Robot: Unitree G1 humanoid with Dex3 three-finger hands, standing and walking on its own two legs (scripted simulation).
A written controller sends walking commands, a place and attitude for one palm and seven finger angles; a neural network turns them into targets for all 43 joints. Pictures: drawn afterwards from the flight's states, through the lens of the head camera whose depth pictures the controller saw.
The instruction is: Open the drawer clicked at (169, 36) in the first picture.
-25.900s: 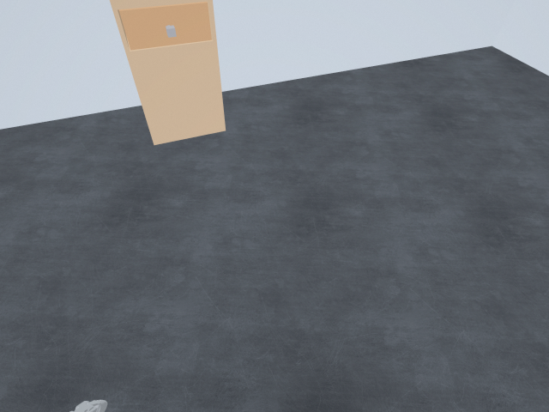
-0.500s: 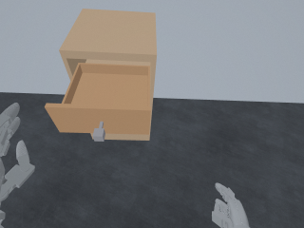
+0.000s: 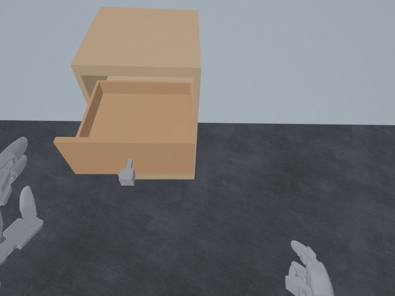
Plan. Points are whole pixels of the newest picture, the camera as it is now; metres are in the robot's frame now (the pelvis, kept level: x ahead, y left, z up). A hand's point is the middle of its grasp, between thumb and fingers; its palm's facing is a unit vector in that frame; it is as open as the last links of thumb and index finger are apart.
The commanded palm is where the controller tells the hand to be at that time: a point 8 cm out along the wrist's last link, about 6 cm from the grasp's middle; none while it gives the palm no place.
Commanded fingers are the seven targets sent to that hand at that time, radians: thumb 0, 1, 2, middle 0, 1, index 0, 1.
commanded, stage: let the arm hang, fingers relaxed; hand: left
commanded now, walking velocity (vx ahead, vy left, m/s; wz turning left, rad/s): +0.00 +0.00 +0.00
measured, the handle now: (128, 171) +0.45 +0.22 -0.14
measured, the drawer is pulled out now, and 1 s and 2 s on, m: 0.30 0.30 0.30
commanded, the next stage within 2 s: look to check the result in 1.14 s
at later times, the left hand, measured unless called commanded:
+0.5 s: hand out of the picture -0.04 +0.17 -0.18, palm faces +0.04 -0.98 -0.19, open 7.1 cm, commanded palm none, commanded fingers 0.00 0.90 0.90 -0.20 -0.30 -0.20 -0.30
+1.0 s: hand out of the picture -0.03 +0.14 -0.18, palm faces +0.05 -0.99 -0.15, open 7.3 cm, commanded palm none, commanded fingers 0.00 0.90 0.90 -0.20 -0.30 -0.20 -0.30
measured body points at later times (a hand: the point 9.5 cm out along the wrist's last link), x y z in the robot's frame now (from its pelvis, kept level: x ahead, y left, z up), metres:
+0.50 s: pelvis -0.01 -0.01 +0.00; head +0.02 +0.00 +0.45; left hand -0.04 +0.22 -0.17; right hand -0.03 -0.24 -0.15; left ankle -0.01 +0.10 -0.74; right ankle +0.01 -0.12 -0.74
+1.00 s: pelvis -0.02 -0.01 +0.00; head -0.01 -0.01 +0.45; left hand -0.03 +0.19 -0.17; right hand -0.05 -0.20 -0.17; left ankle -0.01 +0.10 -0.74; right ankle +0.01 -0.12 -0.74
